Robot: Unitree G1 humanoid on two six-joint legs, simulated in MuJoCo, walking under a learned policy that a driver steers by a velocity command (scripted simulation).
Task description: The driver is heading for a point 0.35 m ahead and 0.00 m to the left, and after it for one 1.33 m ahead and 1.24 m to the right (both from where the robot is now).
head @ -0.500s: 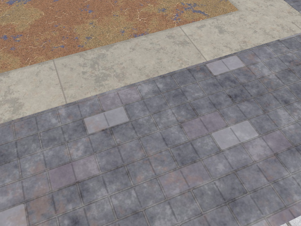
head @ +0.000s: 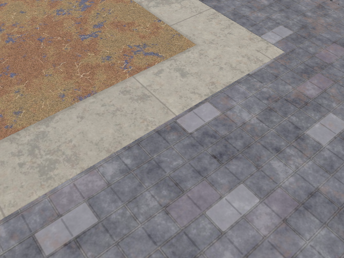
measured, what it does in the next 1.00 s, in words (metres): walks ahead, turning right: right foot, then left foot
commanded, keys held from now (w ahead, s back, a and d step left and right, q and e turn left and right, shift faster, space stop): w+e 0.02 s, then w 0.20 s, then w+e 0.34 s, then e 0.44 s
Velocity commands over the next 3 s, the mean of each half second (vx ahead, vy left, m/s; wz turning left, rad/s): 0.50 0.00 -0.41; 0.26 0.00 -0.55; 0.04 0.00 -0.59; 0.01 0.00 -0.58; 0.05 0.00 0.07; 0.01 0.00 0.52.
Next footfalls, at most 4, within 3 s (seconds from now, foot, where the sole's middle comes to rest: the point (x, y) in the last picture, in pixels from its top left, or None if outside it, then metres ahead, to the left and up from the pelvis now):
0.36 right None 0.34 -0.17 -0.77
0.82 left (189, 221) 0.64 -0.05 -0.77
1.26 right None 0.44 -0.24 -0.77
1.74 left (200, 228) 0.61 -0.10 -0.77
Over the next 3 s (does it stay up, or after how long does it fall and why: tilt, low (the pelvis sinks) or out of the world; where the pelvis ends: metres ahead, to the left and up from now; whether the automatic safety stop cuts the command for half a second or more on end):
stays up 0.50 -0.17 0.01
